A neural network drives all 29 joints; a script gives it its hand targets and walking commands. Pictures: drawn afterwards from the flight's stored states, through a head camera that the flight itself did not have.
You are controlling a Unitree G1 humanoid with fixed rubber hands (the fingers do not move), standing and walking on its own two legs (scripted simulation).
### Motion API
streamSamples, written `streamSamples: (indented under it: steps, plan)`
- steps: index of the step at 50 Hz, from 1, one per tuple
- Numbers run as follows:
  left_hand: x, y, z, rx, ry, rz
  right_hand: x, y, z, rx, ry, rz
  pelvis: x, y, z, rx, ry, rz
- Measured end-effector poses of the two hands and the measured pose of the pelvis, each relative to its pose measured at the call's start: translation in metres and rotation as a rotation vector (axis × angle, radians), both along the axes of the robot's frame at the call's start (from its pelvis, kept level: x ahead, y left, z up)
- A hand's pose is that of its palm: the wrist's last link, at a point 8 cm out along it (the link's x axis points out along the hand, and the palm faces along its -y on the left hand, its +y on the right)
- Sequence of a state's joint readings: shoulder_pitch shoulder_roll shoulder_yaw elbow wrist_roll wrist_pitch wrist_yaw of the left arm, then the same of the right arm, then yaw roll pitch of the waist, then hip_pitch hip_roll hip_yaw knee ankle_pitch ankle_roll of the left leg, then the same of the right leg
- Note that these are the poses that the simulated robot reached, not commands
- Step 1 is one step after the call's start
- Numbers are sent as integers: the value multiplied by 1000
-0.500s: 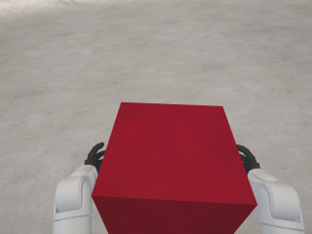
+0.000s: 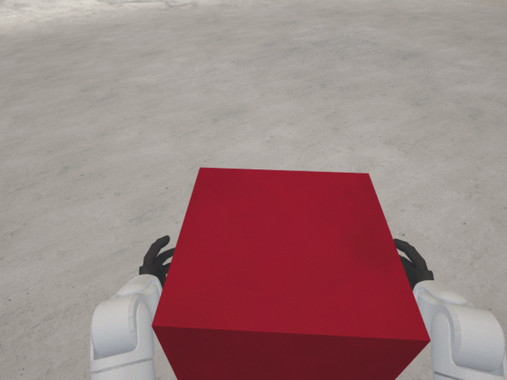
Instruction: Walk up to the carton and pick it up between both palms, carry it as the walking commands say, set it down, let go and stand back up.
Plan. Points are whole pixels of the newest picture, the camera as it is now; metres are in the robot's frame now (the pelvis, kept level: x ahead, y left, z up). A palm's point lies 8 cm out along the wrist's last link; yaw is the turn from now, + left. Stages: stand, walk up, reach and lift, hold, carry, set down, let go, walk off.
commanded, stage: carry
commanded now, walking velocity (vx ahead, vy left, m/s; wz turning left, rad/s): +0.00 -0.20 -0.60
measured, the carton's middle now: (279, 287) +0.28 -0.01 +0.03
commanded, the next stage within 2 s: none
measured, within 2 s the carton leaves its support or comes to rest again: neither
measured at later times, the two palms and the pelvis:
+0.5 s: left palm (333, 318) +0.21 -0.08 +0.06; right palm out of the picture +0.09 -0.44 +0.06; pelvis -0.08 -0.19 +0.00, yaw -15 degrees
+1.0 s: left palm out of the picture +0.09 -0.37 +0.07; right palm out of the picture -0.15 -0.67 +0.06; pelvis -0.21 -0.36 +0.00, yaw -34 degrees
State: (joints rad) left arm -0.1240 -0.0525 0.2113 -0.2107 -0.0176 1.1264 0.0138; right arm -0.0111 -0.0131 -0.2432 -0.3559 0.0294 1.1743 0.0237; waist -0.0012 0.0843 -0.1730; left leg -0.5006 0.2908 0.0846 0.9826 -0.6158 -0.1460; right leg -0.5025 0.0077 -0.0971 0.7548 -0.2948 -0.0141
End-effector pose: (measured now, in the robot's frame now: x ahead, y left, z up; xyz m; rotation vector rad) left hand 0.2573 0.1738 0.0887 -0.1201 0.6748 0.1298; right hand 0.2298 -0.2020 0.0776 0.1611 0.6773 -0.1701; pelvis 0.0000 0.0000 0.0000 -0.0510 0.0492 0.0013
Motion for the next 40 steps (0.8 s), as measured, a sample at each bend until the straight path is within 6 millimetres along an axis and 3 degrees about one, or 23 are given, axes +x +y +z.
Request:
streamSamples:
  steps: [8,14,19,26,30,36,40]
  plan:
    - [-17,-69,-29,3,78,-101,-42,-66,-9,-5,80,-100,-23,-54,0,45,-5,-137]
    - [-23,-137,-14,-4,35,-161,-80,-128,-3,16,35,-187,-38,-108,4,53,-17,-198]
    - [-25,-203,-13,12,7,-205,-101,-189,-15,19,9,-219,-54,-147,-6,41,-7,-225]
    - [-56,-262,-33,2,67,-257,-143,-246,-16,-11,72,-255,-89,-193,-4,34,11,-276]
    - [-80,-288,-41,-36,95,-279,-171,-269,-4,-41,97,-285,-112,-223,4,42,0,-359]
    - [-97,-352,-10,-21,64,-376,-228,-318,15,-2,62,-405,-137,-262,22,24,5,-434]
    - [-104,-410,15,-1,-31,-456,-262,-362,23,4,-30,-473,-158,-295,19,22,-8,-507]
